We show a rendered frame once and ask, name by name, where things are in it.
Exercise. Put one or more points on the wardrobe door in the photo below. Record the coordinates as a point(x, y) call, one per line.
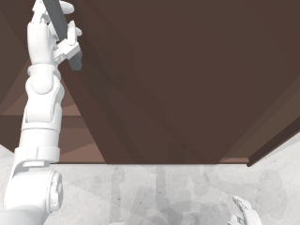
point(178, 82)
point(283, 112)

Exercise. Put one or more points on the left robot hand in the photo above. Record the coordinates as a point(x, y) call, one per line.
point(41, 38)

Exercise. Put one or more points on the handle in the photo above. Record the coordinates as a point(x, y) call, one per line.
point(60, 26)

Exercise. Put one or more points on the left robot upper arm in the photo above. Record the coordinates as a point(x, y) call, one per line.
point(32, 197)

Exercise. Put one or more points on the right robot hand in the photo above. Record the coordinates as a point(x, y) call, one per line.
point(250, 217)

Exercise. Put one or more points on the robot left forearm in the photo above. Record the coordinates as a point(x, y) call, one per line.
point(41, 123)

